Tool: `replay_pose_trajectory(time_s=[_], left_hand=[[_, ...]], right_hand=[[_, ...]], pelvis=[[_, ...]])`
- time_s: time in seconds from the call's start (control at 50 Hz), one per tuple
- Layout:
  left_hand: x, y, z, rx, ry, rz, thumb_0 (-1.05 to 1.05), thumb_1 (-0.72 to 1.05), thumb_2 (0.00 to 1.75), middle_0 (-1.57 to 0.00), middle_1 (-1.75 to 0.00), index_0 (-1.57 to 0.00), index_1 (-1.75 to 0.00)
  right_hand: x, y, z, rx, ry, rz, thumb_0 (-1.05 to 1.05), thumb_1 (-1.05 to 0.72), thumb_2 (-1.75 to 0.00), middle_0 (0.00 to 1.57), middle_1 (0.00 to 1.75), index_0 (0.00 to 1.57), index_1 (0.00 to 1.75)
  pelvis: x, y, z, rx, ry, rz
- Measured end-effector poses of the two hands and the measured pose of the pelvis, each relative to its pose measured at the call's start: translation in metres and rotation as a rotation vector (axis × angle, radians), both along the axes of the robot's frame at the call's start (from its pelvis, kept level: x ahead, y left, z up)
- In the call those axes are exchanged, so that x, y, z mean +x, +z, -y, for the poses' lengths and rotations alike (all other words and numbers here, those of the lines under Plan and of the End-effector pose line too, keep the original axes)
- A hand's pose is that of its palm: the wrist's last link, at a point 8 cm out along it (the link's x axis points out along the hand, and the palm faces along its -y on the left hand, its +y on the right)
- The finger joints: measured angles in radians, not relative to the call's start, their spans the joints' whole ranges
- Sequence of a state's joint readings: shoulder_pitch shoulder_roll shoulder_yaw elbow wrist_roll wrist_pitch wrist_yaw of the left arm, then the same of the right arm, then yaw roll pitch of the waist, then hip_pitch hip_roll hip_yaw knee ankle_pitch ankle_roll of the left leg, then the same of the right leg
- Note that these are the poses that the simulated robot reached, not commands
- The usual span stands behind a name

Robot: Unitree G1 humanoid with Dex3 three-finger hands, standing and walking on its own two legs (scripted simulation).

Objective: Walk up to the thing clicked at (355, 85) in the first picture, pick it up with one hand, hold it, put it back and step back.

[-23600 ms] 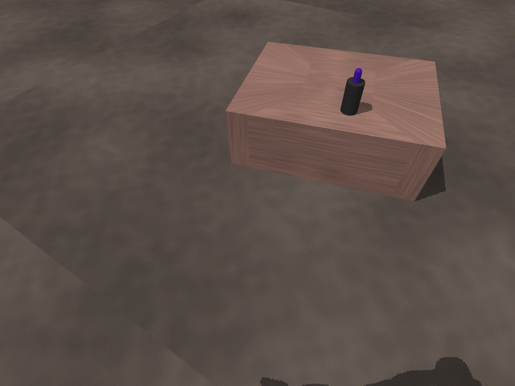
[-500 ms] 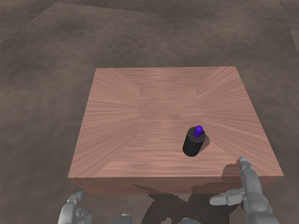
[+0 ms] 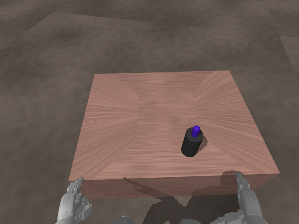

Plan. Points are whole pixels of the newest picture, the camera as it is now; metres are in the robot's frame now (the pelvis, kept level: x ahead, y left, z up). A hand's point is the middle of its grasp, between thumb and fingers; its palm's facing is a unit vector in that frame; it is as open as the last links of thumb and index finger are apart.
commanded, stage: home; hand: right
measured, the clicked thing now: (192, 139) +0.49 -0.18 -0.27
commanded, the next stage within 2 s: stand in 1.50 s
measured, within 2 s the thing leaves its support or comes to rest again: neither
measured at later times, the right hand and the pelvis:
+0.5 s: hand out of the picture +0.07 -0.26 -0.10, palm faces +0.01 +0.91 -0.41, open 17.4 cm; pelvis +0.01 +0.00 +0.04, yaw -1 degrees
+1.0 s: hand out of the picture +0.04 -0.25 -0.11, palm faces +0.01 +0.92 -0.38, open 17.5 cm; pelvis +0.00 +0.01 +0.04, yaw -2 degrees
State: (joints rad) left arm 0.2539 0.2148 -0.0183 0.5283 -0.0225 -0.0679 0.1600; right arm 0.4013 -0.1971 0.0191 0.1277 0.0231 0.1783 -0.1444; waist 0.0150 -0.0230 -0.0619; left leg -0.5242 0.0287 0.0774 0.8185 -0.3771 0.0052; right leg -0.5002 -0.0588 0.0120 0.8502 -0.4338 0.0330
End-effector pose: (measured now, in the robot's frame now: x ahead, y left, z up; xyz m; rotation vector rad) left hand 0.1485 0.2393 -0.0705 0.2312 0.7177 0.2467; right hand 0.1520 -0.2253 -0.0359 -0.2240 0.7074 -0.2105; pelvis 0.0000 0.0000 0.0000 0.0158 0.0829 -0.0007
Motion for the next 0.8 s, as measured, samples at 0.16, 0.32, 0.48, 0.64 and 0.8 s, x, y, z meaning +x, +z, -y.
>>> replay_pose_trajectory(time_s=[0.16,0.32,0.48,0.64,0.8], left_hand=[[-0.026,-0.019,-0.008,0.019,-0.11,-0.218,0.01,0.9,0.9,-0.2,-0.3,-0.2,-0.3],[-0.048,-0.018,-0.029,-0.006,-0.063,-0.345,0.01,0.9,0.9,-0.2,-0.3,-0.2,-0.3],[-0.062,-0.02,-0.037,-0.018,-0.043,-0.431,0.01,0.9,0.9,-0.2,-0.3,-0.2,-0.3],[-0.074,-0.021,-0.04,-0.028,-0.042,-0.48,0.01,0.9,0.9,-0.2,-0.3,-0.2,-0.3],[-0.088,-0.02,-0.046,-0.023,-0.032,-0.514,0.01,0.9,0.9,-0.2,-0.3,-0.2,-0.3]], right_hand=[[-0.012,-0.026,0.024,-0.059,0.113,-0.147,-0.01,0.53,-0.05,0.06,0.05,0.06,0.06],[-0.054,-0.029,0.064,-0.103,0.019,-0.336,-0.01,0.53,-0.05,0.06,0.05,0.06,0.06],[-0.086,-0.026,0.073,-0.111,-0.054,-0.443,-0.01,0.53,-0.05,0.05,0.05,0.06,0.05],[-0.104,-0.027,0.067,-0.093,-0.078,-0.497,-0.01,0.54,-0.04,0.06,0.05,0.06,0.05],[-0.112,-0.03,0.063,-0.079,-0.082,-0.52,-0.01,0.55,-0.04,0.06,0.05,0.06,0.05]], pelvis=[[0.0,0.009,0.003,-0.011,-0.006,0.059],[0.01,0.026,0.004,-0.024,-0.011,0.097],[0.011,0.037,0.002,-0.026,-0.019,0.128],[0.007,0.042,-0.001,-0.024,-0.027,0.148],[0.0,0.044,-0.004,-0.023,-0.029,0.153]])
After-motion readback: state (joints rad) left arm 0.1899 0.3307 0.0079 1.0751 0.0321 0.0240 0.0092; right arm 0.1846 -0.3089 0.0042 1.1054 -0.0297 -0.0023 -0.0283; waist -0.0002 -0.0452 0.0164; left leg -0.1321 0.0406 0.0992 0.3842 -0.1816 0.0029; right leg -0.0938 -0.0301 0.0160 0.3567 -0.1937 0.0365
